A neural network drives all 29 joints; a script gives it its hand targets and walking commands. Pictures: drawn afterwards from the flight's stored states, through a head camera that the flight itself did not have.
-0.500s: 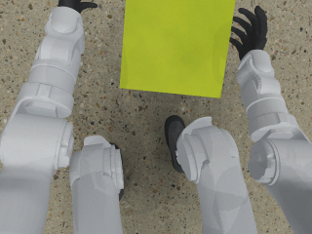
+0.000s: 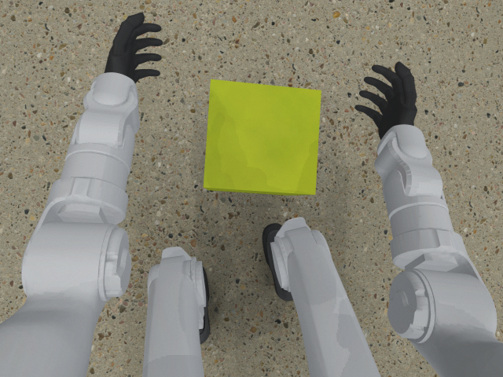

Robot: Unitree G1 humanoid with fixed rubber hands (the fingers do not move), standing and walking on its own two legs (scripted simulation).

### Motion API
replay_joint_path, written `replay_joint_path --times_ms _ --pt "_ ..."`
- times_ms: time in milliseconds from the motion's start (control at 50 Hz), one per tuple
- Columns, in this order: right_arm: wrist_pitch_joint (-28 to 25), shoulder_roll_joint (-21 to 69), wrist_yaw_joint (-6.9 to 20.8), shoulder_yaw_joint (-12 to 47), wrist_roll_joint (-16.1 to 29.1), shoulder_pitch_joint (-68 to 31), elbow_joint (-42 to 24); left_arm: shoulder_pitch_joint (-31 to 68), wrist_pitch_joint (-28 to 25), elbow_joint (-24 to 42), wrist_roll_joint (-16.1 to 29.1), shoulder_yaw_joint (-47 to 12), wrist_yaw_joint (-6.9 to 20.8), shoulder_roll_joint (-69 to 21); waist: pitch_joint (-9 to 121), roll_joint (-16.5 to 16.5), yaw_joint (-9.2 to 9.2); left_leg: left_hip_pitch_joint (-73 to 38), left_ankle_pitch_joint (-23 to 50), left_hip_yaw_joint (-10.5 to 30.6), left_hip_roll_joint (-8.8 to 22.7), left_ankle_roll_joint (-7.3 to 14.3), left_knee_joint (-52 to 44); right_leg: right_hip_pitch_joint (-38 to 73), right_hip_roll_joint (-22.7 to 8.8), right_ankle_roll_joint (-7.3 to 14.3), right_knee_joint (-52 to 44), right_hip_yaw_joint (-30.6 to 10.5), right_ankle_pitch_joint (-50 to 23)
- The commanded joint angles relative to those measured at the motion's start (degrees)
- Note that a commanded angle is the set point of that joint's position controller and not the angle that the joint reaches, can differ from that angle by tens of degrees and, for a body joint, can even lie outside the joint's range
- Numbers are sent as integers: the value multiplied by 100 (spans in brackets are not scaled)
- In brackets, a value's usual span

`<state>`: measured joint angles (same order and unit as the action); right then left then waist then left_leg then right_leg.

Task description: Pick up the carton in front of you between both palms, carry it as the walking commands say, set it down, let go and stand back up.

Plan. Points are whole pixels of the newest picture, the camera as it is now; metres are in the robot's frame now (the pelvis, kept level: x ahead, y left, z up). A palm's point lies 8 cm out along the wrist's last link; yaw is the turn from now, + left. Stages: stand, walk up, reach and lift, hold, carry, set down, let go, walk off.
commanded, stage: set down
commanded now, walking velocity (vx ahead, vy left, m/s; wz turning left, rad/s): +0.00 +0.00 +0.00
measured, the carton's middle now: (256, 148) +0.46 -0.09 -0.37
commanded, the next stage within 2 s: let go in 0.40 s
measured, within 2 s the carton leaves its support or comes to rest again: neither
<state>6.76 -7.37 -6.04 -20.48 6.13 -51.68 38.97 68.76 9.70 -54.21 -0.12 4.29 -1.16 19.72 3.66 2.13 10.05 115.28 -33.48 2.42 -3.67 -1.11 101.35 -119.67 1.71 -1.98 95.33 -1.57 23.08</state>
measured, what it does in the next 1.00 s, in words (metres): rises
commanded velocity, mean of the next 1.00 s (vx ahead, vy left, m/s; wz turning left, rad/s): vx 0.00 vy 0.00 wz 0.00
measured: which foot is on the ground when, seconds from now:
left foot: down 0.00-1.00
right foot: down 0.00-1.00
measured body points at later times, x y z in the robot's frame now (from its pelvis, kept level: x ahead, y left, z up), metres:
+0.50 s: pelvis +0.03 +0.00 +0.13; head +0.30 -0.01 +0.49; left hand +0.56 +0.11 +0.03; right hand +0.43 -0.27 +0.03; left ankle +0.07 +0.12 -0.46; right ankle +0.13 -0.12 -0.46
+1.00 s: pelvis +0.10 -0.02 +0.24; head +0.24 -0.01 +0.67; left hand +0.40 +0.17 +0.14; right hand +0.32 -0.26 +0.16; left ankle +0.07 +0.12 -0.46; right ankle +0.13 -0.12 -0.46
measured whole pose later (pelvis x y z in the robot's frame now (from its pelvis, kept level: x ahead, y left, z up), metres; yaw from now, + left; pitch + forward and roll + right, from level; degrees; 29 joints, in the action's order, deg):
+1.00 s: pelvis +0.10 -0.02 +0.24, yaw +1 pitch +20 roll +1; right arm 1.5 -11.3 5.3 -2.8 1.5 1.8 23.7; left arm 9.0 1.7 -32.5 -4.3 7.7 -3.8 8.5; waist 2.2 -1.6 6.4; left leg 40.0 -21.0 4.6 -1.0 -1.8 40.8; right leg -45.1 1.6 1.0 40.3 -0.8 15.2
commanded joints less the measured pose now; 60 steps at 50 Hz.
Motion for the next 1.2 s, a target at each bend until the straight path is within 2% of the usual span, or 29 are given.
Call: replay_joint_path --times_ms 0,100,360,460,520,600,660,740,840,1000,1180 --pt "-53 -733 69 -136 -4 -628 -805 1429 -39 935 -79 63 -4 403 6106 876 319 -3115 1236 -502 -211 6 -1429 4124 189 -244 -941 862 -1972" --pt "30 -679 175 -136 2 -427 -902 1204 52 1095 -181 143 27 325 6046 926 277 -3654 1474 -465 -210 -14 -1935 4375 206 -234 -1437 869 -2086" --pt "-60 -487 331 -244 -272 -18 -765 626 -31 739 -355 387 240 179 5340 636 269 -4576 1849 -282 -182 -16 -3396 5361 194 -226 -2837 725 -2375" --pt "-173 -434 463 -149 -435 427 -726 58 -141 658 -506 559 192 1 5412 552 158 -5046 2150 -224 -173 -37 -3892 6014 169 -188 -3287 660 -2576" --pt "-229 -443 622 -24 -605 1068 -900 -667 -207 929 -650 655 51 -257 5632 484 98 -5531 2527 -206 -183 -70 -4208 6692 159 -120 -3548 623 -2885" --pt "-270 -561 871 260 -844 1987 -1292 -1843 -274 1653 -830 776 -259 -703 5401 327 -20 -6084 2699 -209 -202 -117 -4741 7628 155 -1 -3937 545 -3004" --pt "-319 -755 1035 521 -907 2523 -1529 -2551 -360 2260 -811 800 -468 -896 4723 160 -79 -6281 2440 -212 -200 -130 -5200 8230 121 76 -4296 438 -2848" --pt "-398 -812 1178 963 -773 3272 -1634 -3368 -521 2749 -650 680 -554 -1011 3739 -34 -112 -6426 1916 -240 -152 -103 -5723 8997 46 132 -4794 260 -2517" --pt "-536 -824 1215 1387 -589 4479 -1669 -4620 -742 2743 -496 522 -435 -890 2861 -240 -217 -6753 1729 -269 -90 -27 -6172 9939 -51 97 -5306 25 -2606" --pt "-666 -820 1061 1790 -373 5946 -2251 -6278 -1009 2702 -364 336 -162 -626 2099 -404 -483 -7589 2236 -268 -68 51 -6892 11487 -107 12 -5884 -191 -3942" --pt "-634 -1000 1000 1803 -388 6370 -2147 -7430 -1051 2913 -221 159 103 -509 720 65 -836 -9548 3127 -96 117 -40 -7746 11596 78 31 -6825 -12 -3265"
